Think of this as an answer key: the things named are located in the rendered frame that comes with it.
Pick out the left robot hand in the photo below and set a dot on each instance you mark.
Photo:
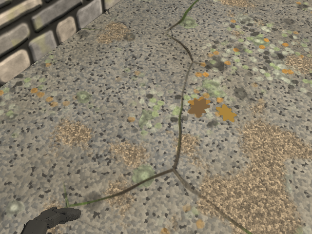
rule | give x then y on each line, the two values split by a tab
49	219

